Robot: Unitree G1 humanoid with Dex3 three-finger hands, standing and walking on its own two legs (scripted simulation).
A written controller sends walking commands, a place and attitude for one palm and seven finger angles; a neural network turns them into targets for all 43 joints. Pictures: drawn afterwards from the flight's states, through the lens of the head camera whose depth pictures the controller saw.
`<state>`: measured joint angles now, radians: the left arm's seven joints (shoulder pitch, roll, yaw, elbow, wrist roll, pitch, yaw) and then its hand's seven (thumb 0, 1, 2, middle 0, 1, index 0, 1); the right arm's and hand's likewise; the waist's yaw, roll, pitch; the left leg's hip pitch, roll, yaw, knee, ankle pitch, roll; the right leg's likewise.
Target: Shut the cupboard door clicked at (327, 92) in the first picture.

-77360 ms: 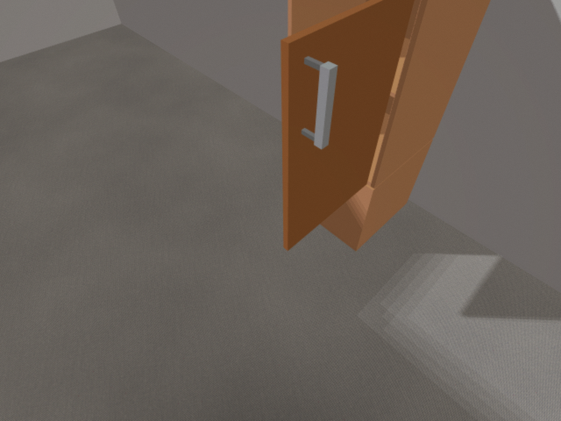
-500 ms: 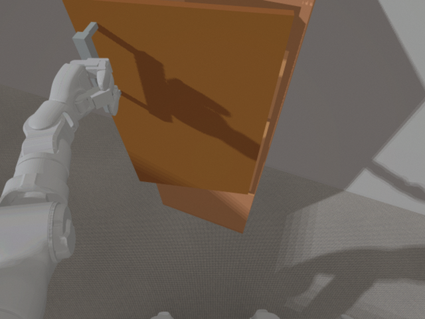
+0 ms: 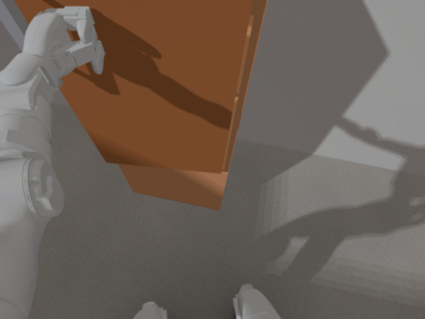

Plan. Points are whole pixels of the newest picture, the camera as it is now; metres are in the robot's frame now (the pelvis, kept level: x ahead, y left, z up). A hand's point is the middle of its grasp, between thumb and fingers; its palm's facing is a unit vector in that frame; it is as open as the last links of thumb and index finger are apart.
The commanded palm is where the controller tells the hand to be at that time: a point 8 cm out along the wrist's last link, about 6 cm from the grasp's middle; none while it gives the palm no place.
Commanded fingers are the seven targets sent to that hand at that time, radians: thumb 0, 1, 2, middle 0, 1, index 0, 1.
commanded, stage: push the door shut along its arc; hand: left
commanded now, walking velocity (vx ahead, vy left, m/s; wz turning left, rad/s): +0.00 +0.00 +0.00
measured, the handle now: (36, 39) +0.58 +0.21 +0.17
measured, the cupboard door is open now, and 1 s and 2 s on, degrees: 7 0 0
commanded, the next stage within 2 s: pull the fist back off the door in 0.72 s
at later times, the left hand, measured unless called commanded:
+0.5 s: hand (96, 41) +0.55 +0.12 +0.18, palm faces -0.38 -0.93 -0.02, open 3.0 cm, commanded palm +0.59 +0.15 +0.18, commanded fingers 0.00 0.90 0.90 -1.30 -1.50 -1.30 -1.50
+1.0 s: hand (103, 34) +0.57 +0.11 +0.18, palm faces +0.00 -1.00 +0.05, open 2.8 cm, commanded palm +0.58 +0.12 +0.18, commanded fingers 0.00 0.90 0.90 -1.30 -1.50 -1.30 -1.50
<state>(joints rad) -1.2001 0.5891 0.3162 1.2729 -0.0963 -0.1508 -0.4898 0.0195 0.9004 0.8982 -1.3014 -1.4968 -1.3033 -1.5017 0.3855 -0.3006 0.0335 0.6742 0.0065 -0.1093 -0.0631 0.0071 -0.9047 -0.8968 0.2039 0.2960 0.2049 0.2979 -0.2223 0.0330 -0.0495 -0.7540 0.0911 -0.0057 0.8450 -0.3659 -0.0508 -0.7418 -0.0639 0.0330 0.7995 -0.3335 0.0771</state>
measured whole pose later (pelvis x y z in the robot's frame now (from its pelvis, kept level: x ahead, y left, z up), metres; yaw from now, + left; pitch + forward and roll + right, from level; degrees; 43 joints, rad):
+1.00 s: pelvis -0.01 +0.00 -0.01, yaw +2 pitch +20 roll -3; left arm -1.40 0.44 0.30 1.33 -0.03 -0.10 -0.02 -0.01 0.69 0.98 -1.30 -1.50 -1.30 -1.50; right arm 0.44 -0.26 0.03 0.71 -0.06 -0.12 0.01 0.00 -0.91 -0.90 0.20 0.30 0.20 0.30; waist -0.22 0.05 -0.08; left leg -0.91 0.08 -0.07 0.93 -0.37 -0.05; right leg -0.85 -0.07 -0.01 0.84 -0.34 0.08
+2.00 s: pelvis +0.04 -0.01 +0.02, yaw +0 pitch +9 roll +0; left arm -0.80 0.18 0.23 0.84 -0.10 -0.13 -0.04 0.02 0.90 0.90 -1.30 -1.50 -1.30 -1.50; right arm 0.29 -0.25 -0.01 0.62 0.01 -0.03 -0.02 0.01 -0.91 -0.90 0.20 0.30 0.20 0.30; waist -0.07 0.05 -0.09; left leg -0.46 0.09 0.01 0.67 -0.36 -0.07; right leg -0.48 -0.07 0.03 0.68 -0.35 0.06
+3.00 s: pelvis +0.03 -0.01 +0.04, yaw +1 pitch -4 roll +0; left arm 0.39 0.31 0.33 -0.30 -0.04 -0.08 0.08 0.02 0.89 0.90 -0.47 -0.58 -0.47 -0.59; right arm 0.22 -0.22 0.01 0.65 0.00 -0.10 -0.10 0.01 -0.90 -0.90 0.20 0.30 0.20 0.30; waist 0.06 0.07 0.01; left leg -0.09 0.08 0.02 0.42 -0.26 -0.06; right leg -0.09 -0.08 0.01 0.42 -0.25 0.07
